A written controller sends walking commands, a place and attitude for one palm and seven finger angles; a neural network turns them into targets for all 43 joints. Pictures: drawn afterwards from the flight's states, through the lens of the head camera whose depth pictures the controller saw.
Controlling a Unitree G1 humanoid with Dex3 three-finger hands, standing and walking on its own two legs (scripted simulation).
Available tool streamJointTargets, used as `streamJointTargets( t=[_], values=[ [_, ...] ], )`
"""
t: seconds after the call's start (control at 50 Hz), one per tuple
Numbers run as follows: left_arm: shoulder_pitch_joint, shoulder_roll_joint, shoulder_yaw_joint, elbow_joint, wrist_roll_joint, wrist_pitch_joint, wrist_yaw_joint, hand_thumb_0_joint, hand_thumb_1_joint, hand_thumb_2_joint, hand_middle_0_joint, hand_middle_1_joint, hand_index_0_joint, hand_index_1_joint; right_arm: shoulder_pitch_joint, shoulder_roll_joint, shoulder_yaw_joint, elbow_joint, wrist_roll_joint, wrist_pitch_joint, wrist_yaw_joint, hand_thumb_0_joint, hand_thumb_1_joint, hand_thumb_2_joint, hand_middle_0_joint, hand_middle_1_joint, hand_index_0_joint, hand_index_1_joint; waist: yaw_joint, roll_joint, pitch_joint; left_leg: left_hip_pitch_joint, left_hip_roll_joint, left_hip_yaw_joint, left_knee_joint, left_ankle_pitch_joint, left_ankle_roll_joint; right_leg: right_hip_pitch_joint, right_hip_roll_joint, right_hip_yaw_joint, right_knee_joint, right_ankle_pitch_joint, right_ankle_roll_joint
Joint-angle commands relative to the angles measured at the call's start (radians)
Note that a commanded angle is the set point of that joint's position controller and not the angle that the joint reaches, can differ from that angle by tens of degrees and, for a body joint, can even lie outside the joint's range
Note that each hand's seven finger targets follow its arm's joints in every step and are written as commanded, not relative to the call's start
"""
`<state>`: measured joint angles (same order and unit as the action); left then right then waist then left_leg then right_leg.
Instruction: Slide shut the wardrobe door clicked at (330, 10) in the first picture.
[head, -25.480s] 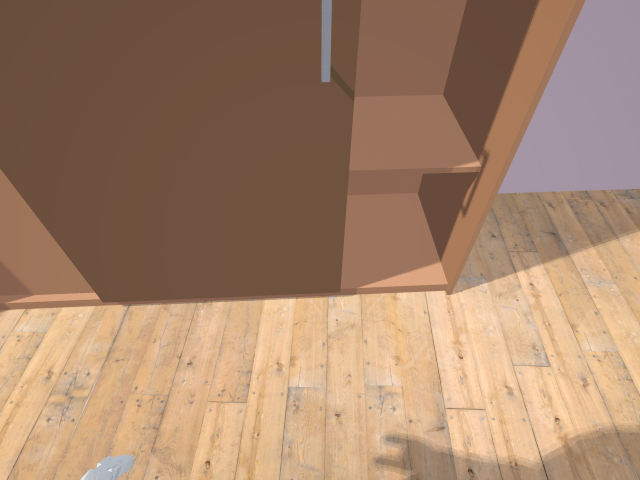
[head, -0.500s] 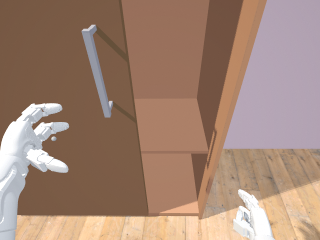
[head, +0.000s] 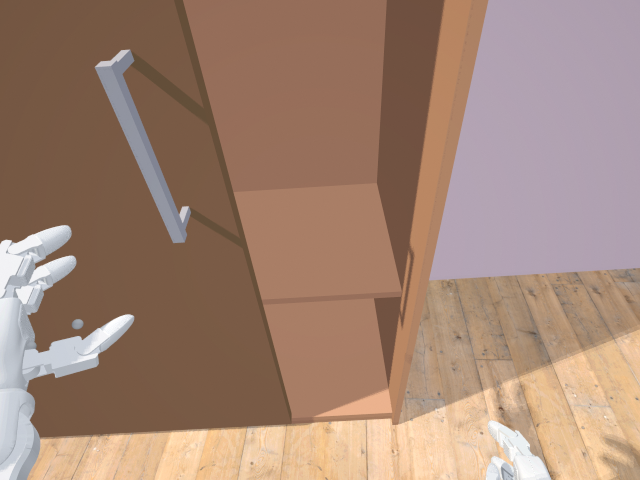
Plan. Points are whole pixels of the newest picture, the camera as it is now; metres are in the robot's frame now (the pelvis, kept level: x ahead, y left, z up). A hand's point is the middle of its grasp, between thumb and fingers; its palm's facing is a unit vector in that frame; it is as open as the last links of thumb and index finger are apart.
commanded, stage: draw the hand back to the body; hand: left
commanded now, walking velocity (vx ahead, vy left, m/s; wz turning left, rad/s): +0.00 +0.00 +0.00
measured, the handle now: (154, 157) +0.42 +0.25 +0.23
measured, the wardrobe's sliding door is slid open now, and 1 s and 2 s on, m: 0.31 0.31 0.31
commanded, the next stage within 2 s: step back with the hand held close in 0.62 s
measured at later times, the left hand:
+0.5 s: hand (84, 354) +0.19 +0.25 +0.15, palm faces +0.44 -0.81 -0.38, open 7.6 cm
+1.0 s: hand (93, 336) +0.21 +0.25 +0.15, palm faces +0.34 -0.84 -0.43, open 7.4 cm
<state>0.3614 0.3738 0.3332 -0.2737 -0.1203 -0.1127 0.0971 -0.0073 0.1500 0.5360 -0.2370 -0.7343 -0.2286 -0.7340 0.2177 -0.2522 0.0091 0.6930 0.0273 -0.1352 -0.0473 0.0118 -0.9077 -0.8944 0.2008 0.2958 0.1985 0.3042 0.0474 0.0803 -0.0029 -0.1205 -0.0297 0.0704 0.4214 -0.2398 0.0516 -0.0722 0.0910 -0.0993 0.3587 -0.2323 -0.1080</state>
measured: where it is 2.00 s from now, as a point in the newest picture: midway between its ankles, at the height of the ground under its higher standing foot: outside the picture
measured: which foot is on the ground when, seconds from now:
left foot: down 0.00-1.00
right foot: down 0.00-1.00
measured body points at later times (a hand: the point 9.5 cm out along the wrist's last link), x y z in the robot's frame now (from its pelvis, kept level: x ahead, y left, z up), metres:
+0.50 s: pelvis +0.00 -0.01 +0.00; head -0.02 -0.04 +0.45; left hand +0.16 +0.29 +0.17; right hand +0.21 -0.23 -0.08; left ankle +0.00 +0.08 -0.74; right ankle -0.01 -0.04 -0.74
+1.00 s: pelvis -0.02 +0.01 +0.00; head -0.01 +0.00 +0.45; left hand +0.18 +0.30 +0.17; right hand +0.15 -0.24 -0.08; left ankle -0.01 +0.11 -0.74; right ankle -0.01 -0.04 -0.74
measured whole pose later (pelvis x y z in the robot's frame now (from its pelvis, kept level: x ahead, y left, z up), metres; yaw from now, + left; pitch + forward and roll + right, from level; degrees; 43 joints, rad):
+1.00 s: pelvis -0.02 +0.01 +0.00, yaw -4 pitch +0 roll -1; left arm 0.46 0.37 0.34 -0.38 -0.06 -0.19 0.12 0.01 0.89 0.90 -0.21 -0.30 -0.20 -0.30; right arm 0.18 -0.26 -0.01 0.58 0.02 -0.05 -0.04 0.01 -0.91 -0.89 0.20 0.30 0.20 0.30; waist 0.02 0.05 0.01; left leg -0.24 -0.02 -0.01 0.48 -0.25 0.03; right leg -0.20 0.12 -0.04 0.37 -0.18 -0.08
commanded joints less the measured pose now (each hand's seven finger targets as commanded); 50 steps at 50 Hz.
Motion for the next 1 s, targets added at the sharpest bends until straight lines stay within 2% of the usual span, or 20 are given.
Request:
streamJointTargets(
  t=[0.0, 0.08, 0.1, 0.16, 0.22, 0.28, 0.36, 0.4, 0.48, 0.56, 0.68, 0.72, 0.74, 0.76, 0.78, 0.8, 0.84, 0.9, 0.92, 0.98],
  values=[
    [-0.071, 0.205, 0.123, -0.172, -0.004, -0.065, 0.002, 0.000, 0.501, 0.707, -0.214, -0.534, -0.214, -0.534, -0.172, -0.106, -0.044, -0.185, 0.007, -0.044, -0.004, 0.000, -0.900, -0.900, 0.200, 0.300, 0.200, 0.300, 0.017, -0.070, -0.035, 0.023, 0.058, -0.092, -0.025, 0.188, 0.006, -0.039, -0.144, 0.163, -0.089, 0.213, 0.085],
    [-0.034, 0.215, 0.133, -0.264, 0.002, -0.081, 0.002, 0.000, 0.646, 0.777, -0.209, -0.449, -0.209, -0.449, -0.170, -0.098, -0.043, -0.202, 0.002, -0.045, -0.002, 0.000, -0.900, -0.900, 0.200, 0.300, 0.200, 0.300, 0.025, 0.017, -0.127, 0.065, 0.052, -0.087, -0.020, 0.253, 0.005, 0.013, -0.146, 0.162, -0.061, 0.313, 0.087],
    [-0.021, 0.213, 0.128, -0.272, 0.003, -0.079, 0.001, 0.000, 0.682, 0.795, -0.207, -0.427, -0.207, -0.427, -0.170, -0.097, -0.040, -0.201, -0.001, -0.044, -0.002, 0.000, -0.900, -0.900, 0.200, 0.300, 0.200, 0.300, 0.026, 0.019, -0.113, 0.058, 0.053, -0.091, -0.016, 0.269, 0.003, 0.012, -0.145, 0.159, -0.059, 0.334, 0.084],
    [0.021, 0.198, 0.116, -0.293, 0.003, -0.074, 0.003, 0.000, 0.791, 0.848, -0.204, -0.364, -0.204, -0.364, -0.168, -0.094, -0.042, -0.210, -0.002, -0.040, -0.003, 0.000, -0.900, -0.900, 0.200, 0.300, 0.200, 0.300, 0.022, -0.017, -0.107, 0.067, 0.055, -0.087, -0.014, 0.275, 0.004, -0.001, -0.142, 0.162, -0.061, 0.356, 0.092],
    [0.051, 0.188, 0.111, -0.265, 0.002, -0.066, 0.002, 0.000, 0.900, 0.900, -0.200, -0.300, -0.200, -0.300, -0.163, -0.094, -0.043, -0.210, -0.004, -0.029, -0.008, 0.000, -0.900, -0.900, 0.200, 0.300, 0.200, 0.300, 0.016, -0.074, -0.057, 0.048, 0.056, -0.087, -0.014, 0.253, 0.005, -0.024, -0.143, 0.165, -0.076, 0.341, 0.095],
    [0.011, 0.194, 0.119, -0.250, 0.003, -0.066, 0.004, 0.000, 0.900, 0.900, -0.200, -0.300, -0.200, -0.300, -0.166, -0.094, -0.044, -0.206, -0.004, -0.016, -0.014, 0.000, -0.900, -0.900, 0.200, 0.300, 0.200, 0.300, 0.011, -0.084, -0.050, 0.044, 0.052, -0.083, -0.012, 0.214, 0.011, -0.033, -0.147, 0.180, -0.092, 0.297, 0.105],
    [-0.016, 0.186, 0.107, -0.257, 0.005, -0.064, 0.008, 0.000, 0.900, 0.900, -0.200, -0.300, -0.200, -0.300, -0.172, -0.088, -0.040, -0.203, -0.004, -0.012, -0.017, 0.000, -0.900, -0.900, 0.200, 0.300, 0.200, 0.300, 0.011, 0.002, -0.057, 0.068, 0.051, -0.082, -0.017, 0.207, 0.008, -0.035, -0.148, 0.174, -0.098, 0.266, 0.098],
    [-0.024, 0.186, 0.099, -0.272, 0.008, -0.063, 0.010, 0.000, 0.900, 0.900, -0.200, -0.300, -0.200, -0.300, -0.176, -0.090, -0.039, -0.207, -0.005, -0.013, -0.017, 0.000, -0.900, -0.900, 0.200, 0.300, 0.200, 0.300, 0.014, 0.006, -0.062, 0.066, 0.050, -0.085, -0.015, 0.210, 0.008, -0.028, -0.149, 0.178, -0.100, 0.271, 0.101],
    [-0.007, 0.187, 0.102, -0.269, 0.007, -0.063, 0.013, 0.000, 0.900, 0.900, -0.200, -0.300, -0.200, -0.300, -0.179, -0.090, -0.039, -0.210, -0.006, -0.013, -0.015, 0.000, -0.900, -0.900, 0.200, 0.300, 0.200, 0.300, 0.017, -0.048, -0.075, 0.064, 0.051, -0.091, -0.025, 0.209, 0.009, -0.012, -0.148, 0.173, -0.095, 0.266, 0.104],
    [0.013, 0.190, 0.112, -0.235, 0.003, -0.060, 0.009, 0.000, 0.900, 0.900, -0.200, -0.300, -0.200, -0.300, -0.186, -0.087, -0.039, -0.209, -0.005, -0.007, -0.015, 0.000, -0.900, -0.900, 0.200, 0.300, 0.200, 0.300, 0.019, -0.067, -0.036, 0.049, 0.052, -0.089, -0.029, 0.194, 0.009, -0.026, -0.149, 0.179, -0.111, 0.242, 0.102],
    [0.001, 0.190, 0.112, -0.247, 0.003, -0.069, 0.006, 0.000, 0.900, 0.900, -0.200, -0.300, -0.200, -0.300, -0.188, -0.087, -0.040, -0.209, -0.004, -0.008, -0.013, 0.000, -0.900, -0.900, 0.200, 0.300, 0.200, 0.300, 0.020, -0.015, -0.041, 0.057, 0.051, -0.088, -0.032, 0.181, 0.007, -0.027, -0.150, 0.180, -0.121, 0.206, 0.097],
    [-0.015, 0.193, 0.110, -0.271, 0.001, -0.072, 0.007, 0.000, 0.900, 0.900, -0.200, -0.300, -0.200, -0.300, -0.193, -0.087, -0.040, -0.214, -0.004, -0.010, -0.013, 0.000, -0.900, -0.900, 0.200, 0.300, 0.200, 0.300, 0.019, -0.023, -0.031, 0.056, 0.052, -0.092, -0.035, 0.169, 0.006, -0.034, -0.149, 0.183, -0.131, 0.176, 0.094],
    [-0.224, 0.385, 0.286, -0.435, 0.027, -0.129, 0.028, 0.000, 0.900, 0.900, -0.200, -0.300, -0.200, -0.300, -0.169, -0.097, -0.036, -0.271, 0.011, 0.003, -0.008, 0.000, -0.900, -0.900, 0.200, 0.300, 0.200, 0.300, 0.010, -0.057, 0.027, -0.004, 0.070, -0.112, 0.047, 0.067, 0.025, -0.164, -0.221, 0.361, -0.190, 0.257, 0.169],
    [-0.155, 0.296, 0.221, -0.324, 0.033, -0.143, 0.026, 0.000, 0.900, 0.900, -0.200, -0.300, -0.200, -0.300, -0.161, -0.075, -0.036, -0.218, -0.003, 0.010, -0.006, 0.000, -0.900, -0.900, 0.200, 0.300, 0.200, 0.300, -0.012, -0.135, 0.029, -0.031, 0.059, -0.120, 0.100, 0.028, 0.020, -0.169, -0.264, 0.384, -0.205, 0.258, 0.173],
    [-0.072, 0.259, 0.200, -0.269, 0.041, -0.136, 0.026, 0.000, 0.900, 0.900, -0.200, -0.300, -0.200, -0.300, -0.155, -0.069, -0.040, -0.221, -0.004, 0.015, 0.000, 0.000, -0.900, -0.900, 0.200, 0.300, 0.200, 0.300, -0.009, -0.210, 0.031, -0.054, 0.050, -0.111, 0.128, 0.002, 0.018, -0.165, -0.284, 0.394, -0.206, 0.285, 0.184],
    [-0.065, 0.241, 0.179, -0.281, 0.048, -0.141, 0.022, 0.000, 0.900, 0.900, -0.200, -0.300, -0.200, -0.300, -0.145, -0.077, -0.046, -0.237, 0.001, 0.017, 0.004, 0.000, -0.900, -0.900, 0.200, 0.300, 0.200, 0.300, -0.008, -0.191, -0.006, -0.069, 0.047, -0.112, 0.138, 0.001, 0.015, -0.137, -0.304, 0.382, -0.173, 0.341, 0.165],
    [0.023, 0.182, 0.133, -0.234, 0.052, -0.139, 0.021, 0.000, 0.900, 0.900, -0.200, -0.300, -0.200, -0.300, -0.124, -0.088, -0.048, -0.242, 0.001, 0.023, 0.006, 0.000, -0.900, -0.900, 0.200, 0.300, 0.200, 0.300, -0.012, -0.132, -0.073, -0.096, 0.049, -0.114, 0.113, 0.003, 0.014, -0.078, -0.313, 0.345, -0.115, 0.320, 0.152],
    [0.070, 0.157, 0.100, -0.267, 0.052, -0.137, 0.032, 0.000, 0.900, 0.900, -0.200, -0.300, -0.200, -0.300, -0.127, -0.103, -0.051, -0.245, 0.000, 0.026, 0.002, 0.000, -0.900, -0.900, 0.200, 0.300, 0.200, 0.300, -0.014, 0.020, -0.111, -0.061, 0.074, -0.130, 0.050, 0.087, 0.024, -0.101, -0.269, 0.284, -0.075, 0.231, 0.168],
    [0.093, 0.170, 0.114, -0.293, 0.055, -0.136, 0.038, 0.000, 0.900, 0.900, -0.200, -0.300, -0.200, -0.300, -0.118, -0.106, -0.052, -0.251, -0.001, 0.032, 0.000, 0.000, -0.900, -0.900, 0.200, 0.300, 0.200, 0.300, -0.015, 0.015, -0.136, -0.067, 0.083, -0.143, 0.039, 0.118, 0.027, -0.072, -0.250, 0.258, -0.050, 0.239, 0.171],
    [0.155, 0.252, 0.211, -0.368, 0.054, -0.130, 0.051, 0.000, 0.900, 0.900, -0.200, -0.300, -0.200, -0.300, -0.116, -0.097, -0.067, -0.286, -0.001, 0.055, -0.005, 0.000, -0.900, -0.900, 0.200, 0.300, 0.200, 0.300, -0.019, -0.134, -0.172, -0.116, 0.076, -0.136, 0.068, 0.191, 0.016, -0.018, -0.246, 0.227, -0.003, 0.374, 0.151]
  ],
)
